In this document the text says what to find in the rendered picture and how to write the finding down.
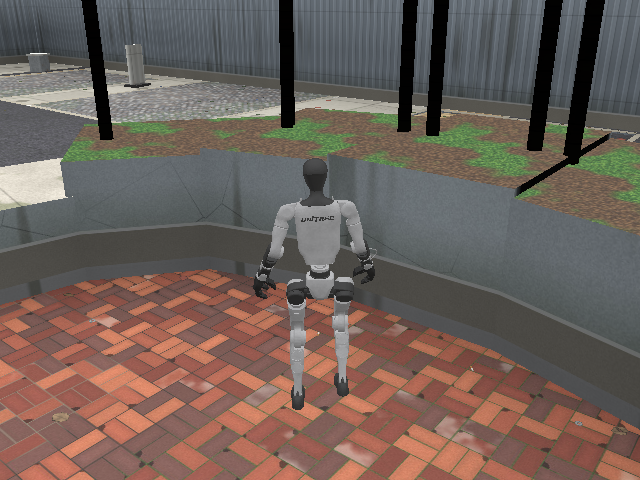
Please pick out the left robot forearm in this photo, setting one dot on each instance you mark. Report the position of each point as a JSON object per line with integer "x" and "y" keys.
{"x": 266, "y": 266}

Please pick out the robot left upper arm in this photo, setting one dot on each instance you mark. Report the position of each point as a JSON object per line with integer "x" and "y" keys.
{"x": 285, "y": 213}

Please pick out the left robot hand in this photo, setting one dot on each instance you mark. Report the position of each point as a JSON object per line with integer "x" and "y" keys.
{"x": 261, "y": 284}

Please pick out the robot right upper arm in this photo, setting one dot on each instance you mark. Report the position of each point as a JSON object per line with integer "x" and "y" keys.
{"x": 348, "y": 210}

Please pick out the right robot hand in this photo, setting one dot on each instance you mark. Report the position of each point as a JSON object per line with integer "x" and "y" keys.
{"x": 360, "y": 270}

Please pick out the robot left shin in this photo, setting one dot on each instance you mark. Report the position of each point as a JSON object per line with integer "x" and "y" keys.
{"x": 297, "y": 364}

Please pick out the right robot forearm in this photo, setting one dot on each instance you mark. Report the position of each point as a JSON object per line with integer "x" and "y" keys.
{"x": 365, "y": 258}

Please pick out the humanoid robot head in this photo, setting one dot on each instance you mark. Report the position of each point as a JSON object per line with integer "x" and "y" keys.
{"x": 315, "y": 174}

